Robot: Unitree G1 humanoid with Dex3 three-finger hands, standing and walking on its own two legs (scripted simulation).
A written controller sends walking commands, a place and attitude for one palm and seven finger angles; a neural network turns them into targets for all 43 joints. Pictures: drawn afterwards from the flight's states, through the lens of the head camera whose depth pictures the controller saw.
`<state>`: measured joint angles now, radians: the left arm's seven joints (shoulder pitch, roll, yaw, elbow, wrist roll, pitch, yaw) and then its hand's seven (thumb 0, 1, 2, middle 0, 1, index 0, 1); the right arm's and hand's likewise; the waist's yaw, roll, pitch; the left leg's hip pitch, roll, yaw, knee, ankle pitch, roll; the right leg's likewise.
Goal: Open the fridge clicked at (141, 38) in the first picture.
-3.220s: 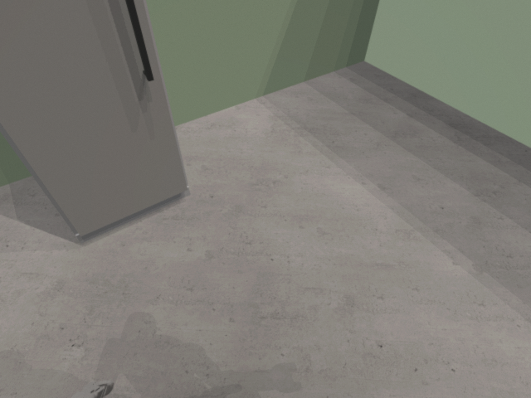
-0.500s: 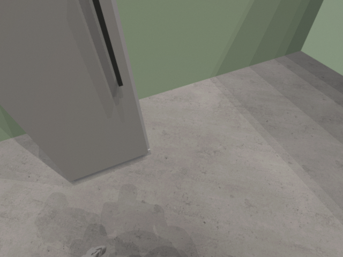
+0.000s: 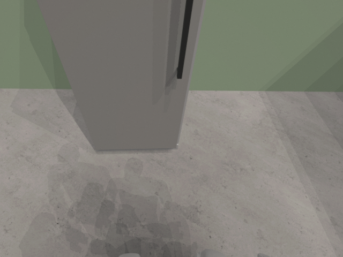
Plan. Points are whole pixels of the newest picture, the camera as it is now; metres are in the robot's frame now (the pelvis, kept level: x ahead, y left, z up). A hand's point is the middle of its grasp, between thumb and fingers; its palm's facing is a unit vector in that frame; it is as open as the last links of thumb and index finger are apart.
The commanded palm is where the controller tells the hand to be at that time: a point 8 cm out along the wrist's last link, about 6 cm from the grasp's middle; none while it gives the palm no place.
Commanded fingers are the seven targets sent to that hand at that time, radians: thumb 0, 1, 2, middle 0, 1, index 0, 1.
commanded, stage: turn to face it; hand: right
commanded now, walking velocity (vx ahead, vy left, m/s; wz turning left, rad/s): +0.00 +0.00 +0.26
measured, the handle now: (186, 13) +0.77 +0.02 +0.18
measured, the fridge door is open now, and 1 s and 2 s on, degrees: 0 0 0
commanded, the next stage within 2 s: take the last steps up to it in 0.16 s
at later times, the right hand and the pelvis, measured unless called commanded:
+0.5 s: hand out of the picture +0.10 -0.21 -0.16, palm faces -0.16 +0.97 -0.16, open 7.4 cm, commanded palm none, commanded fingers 0.00 -0.90 -0.90 0.20 0.30 0.20 0.30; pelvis +0.02 -0.03 +0.02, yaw +10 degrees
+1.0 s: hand out of the picture +0.13 -0.16 -0.18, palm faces -0.13 +0.98 -0.15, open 7.3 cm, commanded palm none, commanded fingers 0.00 -0.90 -0.90 0.20 0.30 0.20 0.30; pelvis +0.15 +0.02 +0.00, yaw +10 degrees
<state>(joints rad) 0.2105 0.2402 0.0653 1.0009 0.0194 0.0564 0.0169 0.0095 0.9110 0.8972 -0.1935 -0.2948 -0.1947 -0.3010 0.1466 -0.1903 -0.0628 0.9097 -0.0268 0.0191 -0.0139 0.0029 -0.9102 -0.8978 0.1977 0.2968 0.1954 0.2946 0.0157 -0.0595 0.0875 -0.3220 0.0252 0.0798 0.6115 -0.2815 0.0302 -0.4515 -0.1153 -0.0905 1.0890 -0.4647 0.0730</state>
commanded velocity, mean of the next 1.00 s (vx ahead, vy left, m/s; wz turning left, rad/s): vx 0.22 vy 0.04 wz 0.11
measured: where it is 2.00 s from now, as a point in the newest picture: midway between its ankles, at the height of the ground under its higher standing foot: (157, 251)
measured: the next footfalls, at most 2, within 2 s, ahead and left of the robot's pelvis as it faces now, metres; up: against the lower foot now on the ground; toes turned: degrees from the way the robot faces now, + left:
right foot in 0.22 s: +0.05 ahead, -0.14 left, +0.00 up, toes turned -2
left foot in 0.66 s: +0.06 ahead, +0.14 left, +0.00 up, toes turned +18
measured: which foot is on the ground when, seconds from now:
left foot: down 0.00-0.24, up 0.26-0.64, down 0.66-1.00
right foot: up 0.00-0.20, down 0.22-0.66, up 0.68-0.98, down 1.00-1.00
